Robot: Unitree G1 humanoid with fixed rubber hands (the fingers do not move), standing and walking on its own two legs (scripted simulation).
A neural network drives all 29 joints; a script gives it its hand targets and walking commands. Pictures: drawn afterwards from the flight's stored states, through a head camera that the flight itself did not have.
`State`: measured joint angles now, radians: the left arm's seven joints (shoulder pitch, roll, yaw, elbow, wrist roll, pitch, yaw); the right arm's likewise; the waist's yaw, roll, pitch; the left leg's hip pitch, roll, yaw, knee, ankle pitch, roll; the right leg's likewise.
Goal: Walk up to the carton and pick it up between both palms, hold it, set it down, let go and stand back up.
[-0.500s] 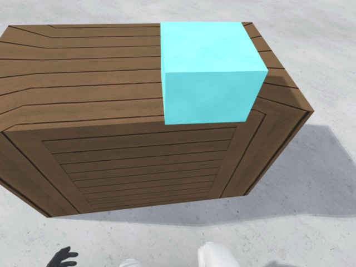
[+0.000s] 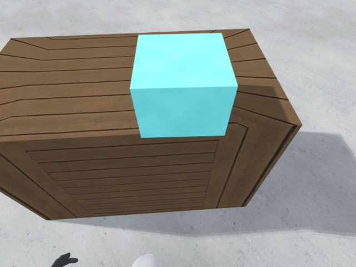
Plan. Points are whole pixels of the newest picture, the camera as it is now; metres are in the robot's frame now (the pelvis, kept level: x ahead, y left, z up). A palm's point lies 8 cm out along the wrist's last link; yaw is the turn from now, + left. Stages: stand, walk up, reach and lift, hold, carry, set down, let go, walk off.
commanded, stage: walk up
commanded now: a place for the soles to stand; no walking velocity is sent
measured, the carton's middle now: (181, 85) +0.59 +0.00 +0.05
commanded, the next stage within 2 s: none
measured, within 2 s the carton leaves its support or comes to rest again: neither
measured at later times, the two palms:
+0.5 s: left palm out of the picture +0.12 +0.28 -0.08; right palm out of the picture +0.09 -0.32 -0.09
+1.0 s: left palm out of the picture +0.13 +0.30 -0.08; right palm out of the picture +0.10 -0.30 -0.08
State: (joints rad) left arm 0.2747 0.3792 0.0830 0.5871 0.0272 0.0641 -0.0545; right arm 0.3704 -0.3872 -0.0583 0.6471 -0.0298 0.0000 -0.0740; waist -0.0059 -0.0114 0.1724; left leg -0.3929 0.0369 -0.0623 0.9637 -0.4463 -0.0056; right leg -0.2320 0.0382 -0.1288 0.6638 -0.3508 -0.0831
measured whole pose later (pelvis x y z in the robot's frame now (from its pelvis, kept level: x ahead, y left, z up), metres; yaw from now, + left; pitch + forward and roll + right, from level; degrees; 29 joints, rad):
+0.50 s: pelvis +0.01 -0.02 +0.00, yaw +1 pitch -3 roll +0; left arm 0.24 0.38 0.06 0.59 0.03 0.04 -0.05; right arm 0.31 -0.39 -0.02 0.66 -0.03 -0.01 -0.03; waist -0.01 0.00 0.16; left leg -0.36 0.04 -0.06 0.70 -0.26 -0.02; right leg -0.29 -0.02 -0.05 0.73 -0.38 0.00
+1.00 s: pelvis +0.01 +0.00 +0.00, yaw +1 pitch -3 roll -2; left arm 0.25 0.38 0.06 0.60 0.03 0.03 -0.05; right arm 0.27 -0.39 -0.01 0.71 -0.03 -0.01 0.01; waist -0.01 0.00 0.08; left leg -0.36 0.04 -0.06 0.70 -0.30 -0.02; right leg -0.27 -0.02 -0.05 0.70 -0.46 0.00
